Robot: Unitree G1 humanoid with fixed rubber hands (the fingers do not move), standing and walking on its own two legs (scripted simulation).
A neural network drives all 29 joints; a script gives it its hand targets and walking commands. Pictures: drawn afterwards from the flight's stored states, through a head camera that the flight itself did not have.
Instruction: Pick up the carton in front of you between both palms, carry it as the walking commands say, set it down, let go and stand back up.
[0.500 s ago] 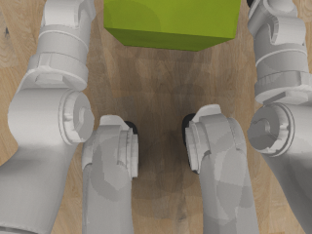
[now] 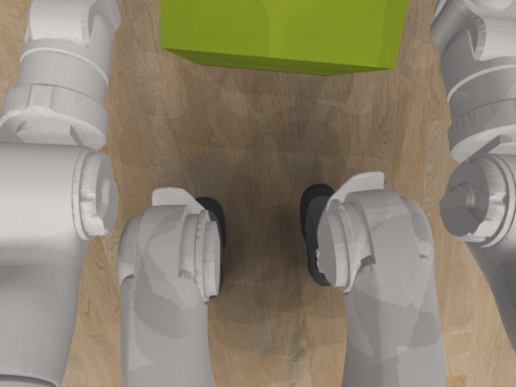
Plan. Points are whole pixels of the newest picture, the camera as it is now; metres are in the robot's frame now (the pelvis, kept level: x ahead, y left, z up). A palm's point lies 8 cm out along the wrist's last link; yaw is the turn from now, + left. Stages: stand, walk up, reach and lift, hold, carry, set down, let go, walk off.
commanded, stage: set down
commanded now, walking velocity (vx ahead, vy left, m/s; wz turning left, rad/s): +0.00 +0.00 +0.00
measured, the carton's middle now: out of the picture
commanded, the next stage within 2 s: let go in 1.10 s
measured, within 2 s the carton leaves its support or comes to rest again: neither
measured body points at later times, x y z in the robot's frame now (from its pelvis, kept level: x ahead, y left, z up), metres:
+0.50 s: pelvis +0.00 +0.00 +0.09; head +0.34 -0.01 +0.37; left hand +0.60 +0.15 -0.03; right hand +0.55 -0.23 -0.03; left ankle +0.09 +0.11 -0.33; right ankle +0.10 -0.12 -0.33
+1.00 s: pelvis +0.02 +0.00 +0.22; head +0.35 +0.00 +0.52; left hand +0.60 +0.16 +0.12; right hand +0.55 -0.24 +0.12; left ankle +0.09 +0.11 -0.33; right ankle +0.10 -0.12 -0.33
